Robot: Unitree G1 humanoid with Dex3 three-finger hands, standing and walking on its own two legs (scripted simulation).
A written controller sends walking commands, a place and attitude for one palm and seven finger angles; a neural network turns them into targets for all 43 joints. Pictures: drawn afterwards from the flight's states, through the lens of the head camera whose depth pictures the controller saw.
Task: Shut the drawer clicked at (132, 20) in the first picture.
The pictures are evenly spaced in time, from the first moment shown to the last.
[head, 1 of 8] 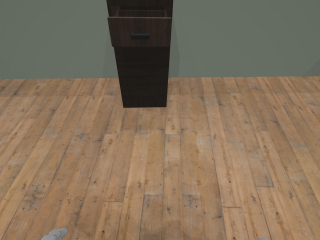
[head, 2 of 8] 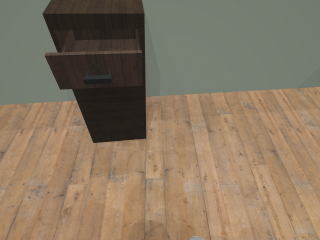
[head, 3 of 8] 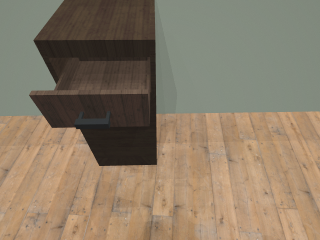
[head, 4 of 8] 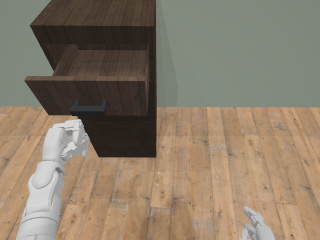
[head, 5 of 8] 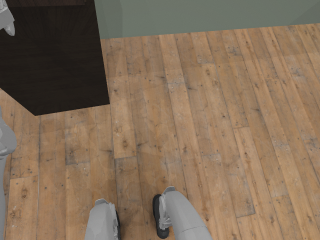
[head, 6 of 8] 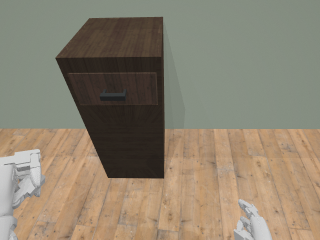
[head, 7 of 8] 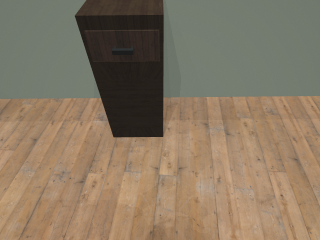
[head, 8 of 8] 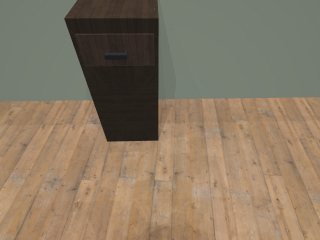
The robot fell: no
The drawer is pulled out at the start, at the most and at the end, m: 0.19 0.19 0.00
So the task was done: yes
